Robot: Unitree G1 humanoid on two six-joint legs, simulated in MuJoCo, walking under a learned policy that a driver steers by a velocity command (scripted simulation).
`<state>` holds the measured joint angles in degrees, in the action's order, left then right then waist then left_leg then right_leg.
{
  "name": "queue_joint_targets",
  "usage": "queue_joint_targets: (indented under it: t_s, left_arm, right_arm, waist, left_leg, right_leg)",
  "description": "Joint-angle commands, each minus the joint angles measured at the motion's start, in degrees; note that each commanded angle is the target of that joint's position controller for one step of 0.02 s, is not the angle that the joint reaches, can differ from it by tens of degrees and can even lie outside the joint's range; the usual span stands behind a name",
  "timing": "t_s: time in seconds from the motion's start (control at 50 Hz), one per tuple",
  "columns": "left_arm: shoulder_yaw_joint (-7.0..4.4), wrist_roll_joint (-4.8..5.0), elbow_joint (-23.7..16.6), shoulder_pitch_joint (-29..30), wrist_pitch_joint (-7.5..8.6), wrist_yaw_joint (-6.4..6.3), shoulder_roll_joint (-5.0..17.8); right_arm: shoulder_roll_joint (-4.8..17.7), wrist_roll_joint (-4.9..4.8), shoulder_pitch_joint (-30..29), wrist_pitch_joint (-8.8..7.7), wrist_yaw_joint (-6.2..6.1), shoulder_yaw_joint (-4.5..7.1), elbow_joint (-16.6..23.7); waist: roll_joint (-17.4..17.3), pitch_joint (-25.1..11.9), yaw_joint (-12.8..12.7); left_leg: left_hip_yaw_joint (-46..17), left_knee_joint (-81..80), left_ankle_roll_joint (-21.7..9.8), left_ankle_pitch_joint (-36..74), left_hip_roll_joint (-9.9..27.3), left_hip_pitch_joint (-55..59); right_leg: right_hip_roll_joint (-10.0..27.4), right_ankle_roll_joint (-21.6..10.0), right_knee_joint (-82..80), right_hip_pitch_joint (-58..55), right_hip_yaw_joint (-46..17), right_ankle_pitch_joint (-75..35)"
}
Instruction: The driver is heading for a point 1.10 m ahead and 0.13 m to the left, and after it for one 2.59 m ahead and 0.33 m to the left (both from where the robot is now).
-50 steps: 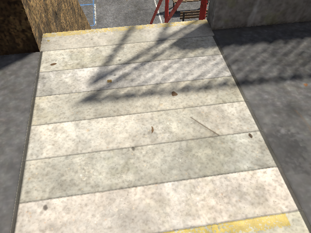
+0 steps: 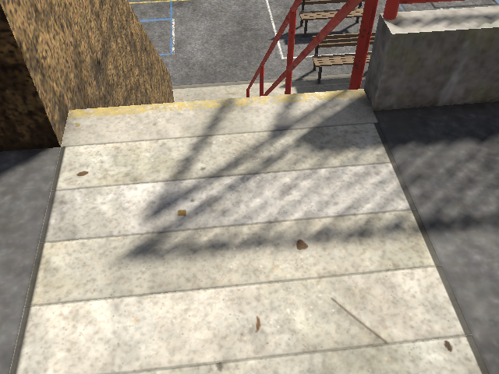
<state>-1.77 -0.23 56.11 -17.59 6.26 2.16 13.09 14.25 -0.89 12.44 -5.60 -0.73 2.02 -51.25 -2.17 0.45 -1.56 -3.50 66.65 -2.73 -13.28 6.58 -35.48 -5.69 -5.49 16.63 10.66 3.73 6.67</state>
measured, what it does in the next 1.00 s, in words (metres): walks ahead: left foot, then right foot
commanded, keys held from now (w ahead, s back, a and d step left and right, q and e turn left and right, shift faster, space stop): w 1.00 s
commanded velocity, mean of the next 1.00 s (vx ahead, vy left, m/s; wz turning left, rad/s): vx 0.50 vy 0.00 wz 0.00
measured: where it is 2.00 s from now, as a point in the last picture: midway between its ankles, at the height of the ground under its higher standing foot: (238, 212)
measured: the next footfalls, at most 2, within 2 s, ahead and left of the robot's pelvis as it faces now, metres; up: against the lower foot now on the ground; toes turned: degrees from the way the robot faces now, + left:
left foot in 0.32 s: +0.35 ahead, +0.17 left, +0.00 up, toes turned +2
right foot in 0.88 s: +0.66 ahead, -0.07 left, +0.00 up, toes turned -3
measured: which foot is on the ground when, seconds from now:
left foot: up 0.00-0.30, down 0.32-0.88, up 0.90-1.00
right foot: down 0.00-0.34, up 0.36-0.86, down 0.88-1.00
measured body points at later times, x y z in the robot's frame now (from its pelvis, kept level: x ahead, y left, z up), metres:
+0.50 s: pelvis +0.28 +0.09 +0.00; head +0.29 +0.10 +0.45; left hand +0.35 +0.35 -0.14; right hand +0.35 -0.18 -0.12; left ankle +0.31 +0.17 -0.74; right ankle +0.25 -0.08 -0.65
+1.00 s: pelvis +0.55 +0.02 -0.01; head +0.58 +0.01 +0.44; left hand +0.69 +0.28 -0.13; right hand +0.56 -0.24 -0.16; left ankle +0.41 +0.16 -0.65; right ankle +0.62 -0.06 -0.74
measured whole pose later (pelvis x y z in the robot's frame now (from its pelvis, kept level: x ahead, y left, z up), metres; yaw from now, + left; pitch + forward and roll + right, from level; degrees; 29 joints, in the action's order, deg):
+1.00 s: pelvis +0.55 +0.02 -0.01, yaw -1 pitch +2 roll +0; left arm -3.0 0.4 50.4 -7.6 6.0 2.1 14.1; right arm 14.3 -1.5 19.1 -5.6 -0.1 2.4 -56.0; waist -1.0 1.5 0.8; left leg -2.1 66.8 -2.9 -23.7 0.9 -19.0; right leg -1.6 -3.8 28.9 22.3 3.6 8.6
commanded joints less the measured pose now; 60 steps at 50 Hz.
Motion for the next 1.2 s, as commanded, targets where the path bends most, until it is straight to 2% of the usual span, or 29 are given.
queue_joint_targets:
  t_s: [0.02,0.12,0.2,0.26,0.28,0.3,0.32,0.34,0.36,0.38,0.4,0.42,0.44,0.48,0.54,0.66,0.78,0.84,0.86,0.88,0.9,0.92,0.94,0.96,0.98,1.0,1.04,1.1,1.2]
  left_arm:
    - [-1.07,-0.09,-2.93,2.25,1.14,-0.95,7.12]
    - [-1.38,0.98,-1.54,-3.71,0.21,-2.02,8.95]
    - [-1.55,1.41,0.13,-7.46,-0.71,-2.07,9.34]
    - [-2.01,1.43,0.47,-7.11,-1.6,-2.33,10.25]
    - [-2.14,1.4,0.21,-5.91,-1.9,-2.37,10.73]
    - [-1.88,1.17,-0.17,-4.73,-2.19,-2.36,10.2]
    - [-0.99,0.36,-1.3,-4.03,-2.17,-2.32,8.11]
    - [0.97,0.21,-2.3,-9.64,-1.01,-1.83,1.73]
    - [0.95,1.02,-1.47,-10.14,0.57,-1.54,2.82]
    - [-0.62,2.55,-2.82,-5.12,1.39,-1.33,8.71]
    - [-0.82,2.7,-3.99,-1.16,1.52,-1.53,9.33]
    - [-1.04,1.91,-4.28,0.93,1.18,-1.92,8.6]
    - [-1.38,1.31,-4.23,0.47,0.36,-2.21,7.72]
    - [-1.21,1.07,-3.55,-1.63,-1.14,-2.33,5.04]
    - [-1.61,0.68,-5.24,2.44,-1.8,-2.59,5.18]
    - [-1.25,0.75,-9.07,15.17,-1.23,-1.81,3.6]
    - [-0.87,1.4,-12.53,23.4,-0.36,-0.01,3.97]
    - [-1.71,1.4,-12.11,19.41,0.19,0.56,6.05]
    - [-2.69,1.29,-10.4,13.45,0.25,0.37,7.64]
    - [-4.2,1.2,-7.15,3.1,0.19,-0.05,10.58]
    - [-5.35,0.53,-5.21,-7.51,-0.13,-0.74,15.46]
    - [-5.33,0.17,-4.42,-8.62,-0.22,-0.22,16.93]
    - [-3.96,0.86,-4.89,-6.26,-0.1,-0.21,11.5]
    - [-3.25,1.05,-5.98,-1.03,0.0,-0.45,9.16]
    - [-2.75,0.77,-6.96,3.75,0.06,-0.36,8.01]
    - [-2.35,0.28,-7.21,6.13,0.16,-0.15,6.51]
    - [-1.98,-0.39,-6.26,6.45,0.51,-0.04,4.94]
    - [-2.65,-0.66,-4.34,3.86,1.01,-0.91,7.21]
    - [-2.69,-0.68,-3.29,2.25,0.67,-2.36,7.96]
  right_arm:
    - [2.71,0.84,2.62,0.54,-0.6,0.81,2.47]
    - [1.82,0.4,-8.71,-0.18,0.11,0.45,5.59]
    - [2.13,-0.36,-14.97,-0.52,1.49,0.14,7.95]
    - [3.76,-0.43,-14.39,-1.26,2.51,0.56,8.93]
    - [4.85,-0.36,-11.26,-1.49,2.59,1.11,8.31]
    - [6.83,-0.25,-4.13,-1.61,2.42,2.3,6.19]
    - [10.73,0.05,7.42,-1.7,1.97,3.85,3.18]
    - [17.15,1.12,15.55,-1.23,1.8,5.49,1.63]
    - [13.23,0.97,16.68,-1.08,2.04,4.36,1.24]
    - [9.53,0.64,11.74,-1.21,2.07,3.12,2.0]
    - [7.49,0.5,6.01,-1.11,2.09,2.37,3.39]
    - [5.69,0.67,2.02,-1.05,2.41,1.78,3.98]
    - [4.39,1.01,0.22,-1.23,2.67,1.36,4.03]
    - [4.12,1.19,1.05,-1.49,2.97,1.36,2.79]
    - [6.28,1.23,4.31,-1.56,2.17,1.95,0.82]
    - [7.37,0.6,9.51,-0.63,0.68,1.95,-1.49]
    - [8.03,0.06,13.92,0.71,0.1,2.45,-4.53]
    - [9.26,-0.02,11.91,1.41,-0.18,2.97,-4.41]
    - [9.35,0.05,10.54,1.72,-0.17,2.96,-4.12]
    - [8.06,0.41,9.8,1.89,-0.13,2.4,-3.5]
    - [6.22,1.61,10.8,1.66,-0.15,1.45,-1.97]
    - [-1.74,0.7,18.35,0.17,0.75,-0.59,-2.59]
    - [5.06,-0.76,13.8,-1.15,0.98,0.85,-2.84]
    - [7.68,-1.76,8.11,-1.88,1.07,1.59,-0.96]
    - [7.44,-1.43,5.29,-1.92,0.59,1.68,-0.45]
    - [6.91,-0.49,4.12,-1.48,0.2,2.15,-0.28]
    - [4.11,-0.66,7.33,0.29,0.17,2.14,-1.16]
    - [3.41,-0.74,4.92,1.81,-0.12,2.38,-0.23]
    - [3.3,-0.37,-2.03,1.58,0.56,2.72,2.26]
  waist:
    - [4.26,2.81,2.88]
    - [4.26,2.66,-1.22]
    - [5.01,4.1,-3.34]
    - [6.04,3.47,-1.62]
    - [6.67,1.79,0.49]
    - [6.27,-2.27,4.25]
    - [3.65,-10.27,8.74]
    - [-9.95,-19.07,8.29]
    - [-13.06,-22.93,8.38]
    - [-8.88,-14.47,7.39]
    - [-4.79,-9.19,5.6]
    - [-1.21,-5.24,3.94]
    - [-1.92,-3.43,1.97]
    - [-2.63,-2.32,0.4]
    - [-1.13,-0.1,0.46]
    - [-1.17,2.38,3.9]
    - [-1.33,5.24,5.63]
    - [-2.94,2.14,2.4]
    - [-3.36,-1.51,-1.01]
    - [-2.26,-7.82,-5.37]
    - [6.58,-16.79,-7.7]
    - [20.87,-23.39,-3.05]
    - [13.6,-18.69,-4.77]
    - [10.55,-10.7,-3.81]
    - [4.76,-6.78,-1.68]
    - [3.78,-3.9,-0.06]
    - [5.98,-3.24,2.44]
    - [5.36,-0.18,2.56]
    - [4.93,1.53,0.97]
  left_leg:
    - [-0.1,-6.73,1.88,7.81,3.11,-2.55]
    - [2.25,-26.53,2.42,19.28,0.45,-2.02]
    - [2.81,-33.59,1.97,16.39,-1.01,-2.14]
    - [3.13,-37.26,-0.33,9.87,-2.2,1.17]
    - [4.3,-38.37,-1.29,8.26,-3.56,6.25]
    - [5.81,-39.6,-2.7,7.84,-5.49,15.79]
    - [1.17,-37.97,-5.67,9.4,-1.26,32.39]
    - [-22.82,-40.45,-14.33,3.26,13.25,56.37]
    - [-38.82,-48.81,-16.71,-1.5,16.98,59.28]
    - [-31.59,-49.5,-13.49,-2.35,15.1,52.3]
    - [-23.04,-50.54,-11.56,1.79,12.94,43.65]
    - [-17.2,-52.82,-10.63,6.07,10.3,35.81]
    - [-12.93,-54.89,-9.51,8.54,8.05,30.74]
    - [-8.39,-57.42,-9.77,13.35,5.91,26.14]
    - [-4.75,-58.85,-10.54,20.1,5.67,26.77]
    - [-0.51,-60.52,-8.47,17.23,4.27,30.03]
    - [-0.93,-56.84,-8.04,18.13,8.15,40.21]
    - [-0.27,-50.68,-6.59,31.86,8.56,41.84]
    - [1.29,-43.91,-5.6,41.34,6.87,40.64]
    - [3.52,-31.95,-3.9,42.18,3.6,34.93]
    - [6.22,-12.01,-1.78,21.05,-1.01,21.16]
    - [1.21,4.73,0.89,-18.97,-10.99,0.1]
    - [-4.65,10.73,-0.31,-19.06,-7.49,-6.03]
    - [-2.88,10.26,-1.17,-13.43,-4.56,-8.49]
    - [-1.35,7.36,-1.0,-7.74,-1.42,-5.52]
    - [-0.86,4.1,-0.66,-4.8,0.19,-2.95]
    - [-1.33,0.92,-0.5,-1.94,1.99,2.2]
    - [-2.17,-3.1,0.36,2.81,2.24,-1.55]
    - [-3.13,-16.9,0.76,16.9,-0.09,-6.11]
  right_leg:
    - [16.41,-10.03,-12.25,5.66,-13.05,-2.83]
    - [15.25,-6.91,-10.84,-0.8,-9.51,-4.96]
    - [17.86,-6.48,-7.81,-7.78,-10.07,-3.6]
    - [20.29,-5.26,-3.53,-12.14,-11.24,-7.13]
    - [19.96,-4.5,-0.08,-12.19,-10.68,-13.74]
    - [17.39,-3.21,8.22,-11.06,-8.47,-23.05]
    - [13.99,-1.25,23.04,-3.2,-5.47,-21.74]
    - [4.67,3.35,46.66,21.07,-0.72,-1.19]
    - [2.69,2.93,56.51,30.0,-9.13,24.68]
    - [6.36,1.63,60.43,34.81,-10.78,21.74]
    - [9.65,1.2,58.79,33.99,-8.96,16.1]
    - [11.62,1.53,55.13,31.68,-7.92,11.9]
    - [13.38,1.74,51.63,28.2,-8.1,8.97]
    - [13.76,2.47,49.15,24.37,-7.21,6.28]
    - [14.1,3.83,42.78,29.15,-6.9,0.41]
    - [12.14,4.3,23.1,29.68,-4.83,-13.18]
    - [10.65,2.46,14.69,31.56,-4.36,-8.41]
    - [7.91,0.27,12.66,22.16,-2.11,-2.61]
    - [5.73,-0.94,11.77,13.15,-0.24,-2.64]
    - [6.09,-2.86,12.48,-1.68,-1.07,-4.36]
    - [18.64,-6.84,13.01,-19.84,-16.48,-4.85]
    - [29.16,-15.67,4.18,-35.39,-43.93,5.96]
    - [26.96,-12.9,1.12,-31.74,-43.33,10.99]
    - [25.23,-10.21,0.12,-23.32,-33.97,7.59]
    - [23.14,-8.8,-1.49,-14.31,-27.35,1.24]
    - [21.03,-8.16,-3.21,-7.69,-22.68,-3.02]
    - [19.14,-7.42,-6.66,-2.29,-16.7,-4.53]
    - [19.04,-7.52,-9.54,-0.32,-10.75,-8.39]
    - [17.78,-4.79,-10.48,-3.89,-2.61,-12.02]
Over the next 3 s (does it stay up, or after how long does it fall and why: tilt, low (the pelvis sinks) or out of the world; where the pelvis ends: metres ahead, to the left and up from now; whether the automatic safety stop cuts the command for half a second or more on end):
stays up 1.08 0.11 -0.01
